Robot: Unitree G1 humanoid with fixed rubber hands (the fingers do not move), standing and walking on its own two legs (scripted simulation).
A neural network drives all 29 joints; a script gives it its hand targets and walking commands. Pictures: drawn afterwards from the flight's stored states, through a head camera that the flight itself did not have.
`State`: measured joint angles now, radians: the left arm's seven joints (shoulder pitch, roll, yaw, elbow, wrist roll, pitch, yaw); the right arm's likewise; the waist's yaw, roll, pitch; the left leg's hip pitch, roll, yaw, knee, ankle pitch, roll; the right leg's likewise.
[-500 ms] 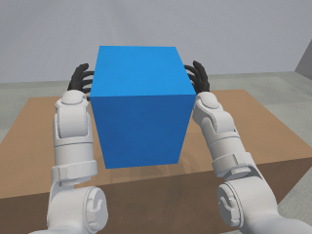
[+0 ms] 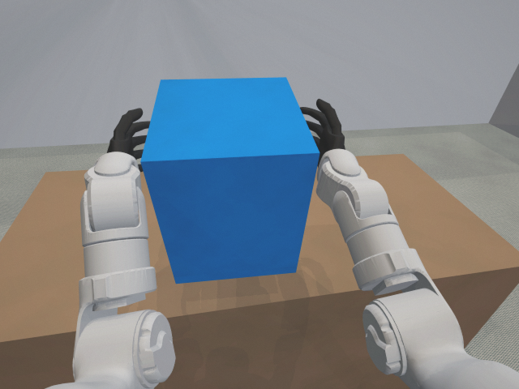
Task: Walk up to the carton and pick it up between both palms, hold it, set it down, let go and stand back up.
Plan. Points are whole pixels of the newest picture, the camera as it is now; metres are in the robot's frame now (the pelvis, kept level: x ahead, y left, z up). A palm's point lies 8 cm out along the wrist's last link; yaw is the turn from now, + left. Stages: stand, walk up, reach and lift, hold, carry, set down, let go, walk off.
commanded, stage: hold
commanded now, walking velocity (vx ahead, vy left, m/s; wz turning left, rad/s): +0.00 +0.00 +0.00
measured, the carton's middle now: (231, 180) +0.39 +0.01 +0.19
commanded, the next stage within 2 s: none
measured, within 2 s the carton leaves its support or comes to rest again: neither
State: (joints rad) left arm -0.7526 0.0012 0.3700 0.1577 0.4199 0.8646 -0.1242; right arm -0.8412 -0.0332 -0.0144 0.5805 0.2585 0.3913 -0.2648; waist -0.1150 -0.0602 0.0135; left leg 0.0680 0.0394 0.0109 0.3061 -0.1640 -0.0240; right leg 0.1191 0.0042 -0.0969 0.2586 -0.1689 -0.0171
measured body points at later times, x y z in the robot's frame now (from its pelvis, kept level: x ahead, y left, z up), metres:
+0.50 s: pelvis -0.01 +0.00 +0.00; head -0.09 +0.03 +0.44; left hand +0.37 +0.16 +0.25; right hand +0.36 -0.14 +0.27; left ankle +0.02 +0.13 -0.75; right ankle +0.00 -0.10 -0.75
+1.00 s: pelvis +0.00 +0.00 +0.00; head -0.08 +0.03 +0.44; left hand +0.37 +0.16 +0.25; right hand +0.37 -0.13 +0.27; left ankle +0.02 +0.13 -0.75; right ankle +0.00 -0.10 -0.75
